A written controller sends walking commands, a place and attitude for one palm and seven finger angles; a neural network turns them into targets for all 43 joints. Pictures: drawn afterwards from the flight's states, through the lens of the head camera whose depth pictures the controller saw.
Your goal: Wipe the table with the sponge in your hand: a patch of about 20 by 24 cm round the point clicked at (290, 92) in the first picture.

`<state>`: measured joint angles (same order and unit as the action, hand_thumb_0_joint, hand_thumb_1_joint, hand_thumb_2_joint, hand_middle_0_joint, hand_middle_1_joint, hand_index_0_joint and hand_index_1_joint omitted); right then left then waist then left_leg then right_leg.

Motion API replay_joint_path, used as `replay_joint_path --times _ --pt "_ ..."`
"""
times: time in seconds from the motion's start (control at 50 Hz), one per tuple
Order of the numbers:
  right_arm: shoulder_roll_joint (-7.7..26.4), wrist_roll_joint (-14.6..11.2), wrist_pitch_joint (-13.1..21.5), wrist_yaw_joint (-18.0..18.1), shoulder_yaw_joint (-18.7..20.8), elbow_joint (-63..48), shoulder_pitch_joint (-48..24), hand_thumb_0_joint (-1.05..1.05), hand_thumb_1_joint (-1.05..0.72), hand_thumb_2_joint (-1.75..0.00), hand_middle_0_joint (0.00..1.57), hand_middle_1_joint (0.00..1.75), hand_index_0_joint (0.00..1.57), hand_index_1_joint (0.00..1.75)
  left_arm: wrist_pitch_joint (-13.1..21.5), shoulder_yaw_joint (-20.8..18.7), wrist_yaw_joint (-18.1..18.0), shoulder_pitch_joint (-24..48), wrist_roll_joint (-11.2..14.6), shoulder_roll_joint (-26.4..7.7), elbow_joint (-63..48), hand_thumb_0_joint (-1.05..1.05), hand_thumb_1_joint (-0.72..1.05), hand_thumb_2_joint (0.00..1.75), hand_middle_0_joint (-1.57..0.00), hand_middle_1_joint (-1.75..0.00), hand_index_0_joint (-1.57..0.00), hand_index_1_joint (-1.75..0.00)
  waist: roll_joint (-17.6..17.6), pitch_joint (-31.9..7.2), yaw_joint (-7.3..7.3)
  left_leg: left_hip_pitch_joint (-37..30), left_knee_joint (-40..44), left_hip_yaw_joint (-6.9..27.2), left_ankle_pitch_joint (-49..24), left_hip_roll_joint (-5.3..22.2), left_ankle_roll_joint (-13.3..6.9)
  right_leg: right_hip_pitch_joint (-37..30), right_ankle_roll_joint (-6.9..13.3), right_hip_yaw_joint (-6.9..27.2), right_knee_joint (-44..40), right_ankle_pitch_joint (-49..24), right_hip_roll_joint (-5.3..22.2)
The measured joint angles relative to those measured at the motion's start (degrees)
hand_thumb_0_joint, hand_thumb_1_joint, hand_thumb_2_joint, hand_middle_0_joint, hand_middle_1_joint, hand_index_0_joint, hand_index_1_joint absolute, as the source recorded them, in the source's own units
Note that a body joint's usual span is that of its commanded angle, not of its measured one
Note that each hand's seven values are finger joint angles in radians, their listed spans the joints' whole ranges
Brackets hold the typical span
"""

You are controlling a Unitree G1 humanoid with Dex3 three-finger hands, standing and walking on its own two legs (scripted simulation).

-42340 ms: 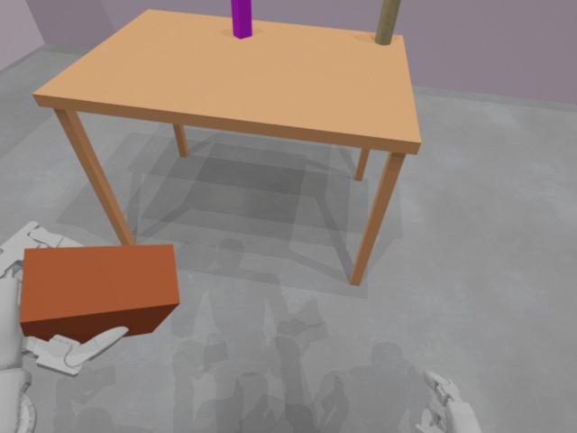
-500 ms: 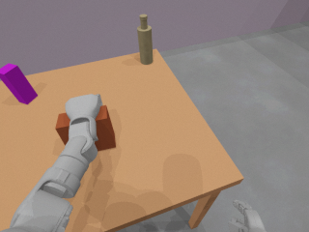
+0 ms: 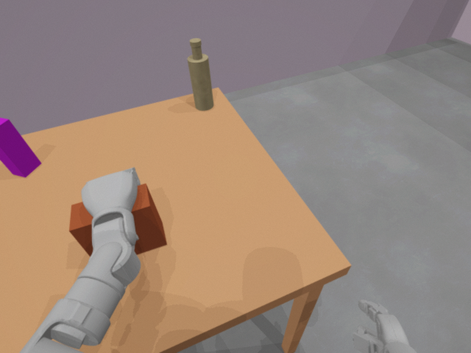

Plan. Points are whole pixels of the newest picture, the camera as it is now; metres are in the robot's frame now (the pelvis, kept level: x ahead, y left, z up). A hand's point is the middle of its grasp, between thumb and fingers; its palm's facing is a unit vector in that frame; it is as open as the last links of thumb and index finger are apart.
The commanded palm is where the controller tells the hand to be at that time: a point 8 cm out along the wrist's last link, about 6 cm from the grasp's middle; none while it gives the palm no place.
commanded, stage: wipe back along the middle lane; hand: left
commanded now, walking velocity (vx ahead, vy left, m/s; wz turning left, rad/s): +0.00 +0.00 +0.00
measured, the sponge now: (125, 232) +0.33 +0.26 +0.00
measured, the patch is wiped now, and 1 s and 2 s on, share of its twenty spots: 0.55 0.80 0.85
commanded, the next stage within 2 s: slide across to the third lane in 1.08 s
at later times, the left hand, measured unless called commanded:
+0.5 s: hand (128, 231) +0.30 +0.22 +0.06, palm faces +0.04 -0.06 -1.00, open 10.5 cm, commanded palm +0.25 +0.20 +0.09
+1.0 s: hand (134, 254) +0.26 +0.20 +0.06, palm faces +0.07 -0.10 -0.99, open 10.5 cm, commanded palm +0.20 +0.18 +0.09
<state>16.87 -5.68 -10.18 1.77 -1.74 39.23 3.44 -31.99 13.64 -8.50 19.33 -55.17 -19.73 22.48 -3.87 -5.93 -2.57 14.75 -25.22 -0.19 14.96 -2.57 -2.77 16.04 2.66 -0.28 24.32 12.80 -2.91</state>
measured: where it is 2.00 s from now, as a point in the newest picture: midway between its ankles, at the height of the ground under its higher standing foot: outside the picture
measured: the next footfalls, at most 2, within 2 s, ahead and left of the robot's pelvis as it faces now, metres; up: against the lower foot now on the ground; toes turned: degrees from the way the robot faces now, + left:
none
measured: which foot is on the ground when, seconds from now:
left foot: down 0.00-1.00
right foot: down 0.00-1.00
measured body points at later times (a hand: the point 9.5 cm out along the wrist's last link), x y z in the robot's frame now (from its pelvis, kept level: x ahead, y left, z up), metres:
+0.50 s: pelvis -0.01 +0.00 +0.00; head -0.03 -0.04 +0.45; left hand +0.29 +0.22 +0.11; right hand +0.23 -0.21 -0.09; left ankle -0.03 +0.09 -0.74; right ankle -0.01 -0.09 -0.74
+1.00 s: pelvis -0.01 -0.01 +0.00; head -0.05 -0.05 +0.44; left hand +0.25 +0.20 +0.11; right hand +0.24 -0.21 -0.08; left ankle -0.03 +0.09 -0.74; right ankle -0.01 -0.09 -0.74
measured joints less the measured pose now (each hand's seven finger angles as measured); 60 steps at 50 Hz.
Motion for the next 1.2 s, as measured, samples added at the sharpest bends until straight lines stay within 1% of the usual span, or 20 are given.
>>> replay_joint_path --times 0.12,0.26,0.32,0.4,0.48,0.58,0.64,0.76,0.88,0.96,1.2 --pt "-0.58 -0.04 -0.02 -0.50 -0.09 -0.63 -1.57 0.01 -0.91 -0.90 0.20 0.30 0.20 0.30 -0.79 1.94 -0.46 -3.07 -0.39 1.23 -3.54 0.00 -0.50 1.02 -0.64 -1.40 -0.65 -1.39 -0.27 -0.30 -0.99 -0.50 -0.38 0.12 0.01 -0.16 -0.02 -0.45 -0.01 -0.14 0.63 0.21 0.16" --pt "-2.04 -0.16 -0.33 -0.65 -1.01 -0.93 -3.51 0.01 -0.91 -0.90 0.20 0.30 0.20 0.30 -2.38 3.79 -0.32 -3.20 -0.65 2.25 -4.42 0.00 -0.51 1.02 -0.64 -1.40 -0.66 -1.38 -0.17 0.09 -1.72 -0.91 -0.58 0.35 -0.24 -0.33 0.04 -0.79 0.07 -0.41 1.15 0.25 0.34" --pt "-2.38 -0.11 -0.52 -0.41 -1.05 -0.87 -3.86 0.01 -0.90 -0.90 0.20 0.30 0.19 0.30 -2.78 3.81 -0.16 -3.23 -0.68 2.48 -4.50 0.00 -0.51 1.02 -0.64 -1.40 -0.66 -1.38 -0.19 0.18 -1.77 -0.97 -0.64 0.31 -0.28 -0.35 0.07 -0.75 0.11 -0.37 1.39 0.29 0.36" --pt "-2.21 -0.05 -0.51 -0.98 -0.99 -1.09 -3.58 0.01 -0.90 -0.90 0.20 0.30 0.18 0.29 -3.07 4.10 -0.05 -4.35 -1.12 2.68 -5.79 0.00 -0.51 1.02 -0.64 -1.40 -0.66 -1.38 -0.35 0.08 -1.81 -0.98 -0.97 0.21 -0.07 -0.33 0.07 -0.69 0.13 -0.28 1.79 0.50 0.34" --pt "-1.86 0.06 -0.65 -1.79 -0.85 -1.23 -3.11 0.01 -0.90 -0.90 0.20 0.30 0.19 0.30 -2.87 4.43 -0.36 -7.14 -1.38 2.67 -8.80 0.00 -0.51 1.02 -0.64 -1.40 -0.66 -1.38 -0.68 -0.18 -1.86 -1.29 -1.35 0.03 0.36 -0.28 0.04 -0.92 0.12 -0.10 2.23 0.87 0.27" --pt "-1.56 0.06 -0.96 -2.67 -0.66 -1.16 -3.01 0.01 -0.90 -0.90 0.20 0.30 0.19 0.30 -3.04 4.96 -0.70 -11.17 -1.13 2.76 -13.46 0.00 -0.52 1.03 -0.62 -1.41 -0.67 -1.36 -1.00 -0.22 -1.98 -2.02 -1.61 -0.22 0.78 -0.20 0.02 -1.53 0.10 0.16 2.58 1.24 0.16" --pt "-1.52 0.02 -1.03 -3.01 -0.61 -1.14 -3.27 0.01 -0.90 -0.90 0.20 0.30 0.19 0.30 -3.49 5.23 -0.95 -13.05 -1.07 2.89 -15.83 0.00 -0.52 1.03 -0.61 -1.42 -0.67 -1.35 -1.06 -0.04 -2.11 -2.46 -1.68 -0.38 0.92 -0.14 0.04 -1.87 0.12 0.32 2.75 1.35 0.09" --pt "-1.54 -0.02 -0.97 -3.75 -0.46 -1.31 -4.11 0.01 -0.91 -0.90 0.20 0.30 0.19 0.30 -4.60 6.22 -1.19 -15.89 -1.77 3.29 -19.50 0.00 -0.52 1.03 -0.60 -1.42 -0.68 -1.35 -1.19 0.30 -2.35 -2.89 -1.98 -0.60 1.02 -0.08 0.10 -2.12 0.21 0.52 3.28 1.50 0.02" --pt "-1.72 -0.04 -0.94 -3.81 -0.61 -1.10 -5.03 0.01 -0.91 -0.90 0.20 0.30 0.18 0.29 -5.54 6.77 -0.94 -16.82 -1.71 3.53 -20.78 0.00 -0.52 1.03 -0.60 -1.42 -0.68 -1.34 -1.23 0.55 -2.58 -3.16 -2.12 -0.67 0.94 0.02 0.23 -2.28 0.34 0.58 3.60 1.48 -0.08" --pt "-1.81 -0.03 -0.89 -4.18 -0.58 -1.34 -5.20 0.01 -0.91 -0.90 0.20 0.30 0.18 0.29 -6.11 7.22 -0.71 -17.69 -2.13 3.68 -21.84 0.00 -0.52 1.03 -0.60 -1.42 -0.68 -1.34 -1.32 0.62 -2.56 -3.23 -2.34 -0.70 0.95 0.09 0.34 -2.28 0.47 0.60 3.91 1.52 -0.16" --pt "-1.96 0.07 -0.63 -4.89 -0.42 -1.39 -5.25 0.01 -0.91 -0.90 0.20 0.30 0.17 0.29 -5.67 7.97 -0.60 -21.34 -2.43 3.86 -25.52 0.00 -0.52 1.03 -0.60 -1.42 -0.68 -1.34 -1.77 0.77 -2.89 -3.70 -2.68 -0.70 1.05 0.46 0.73 -2.68 0.88 0.59 4.30 1.59 -0.54"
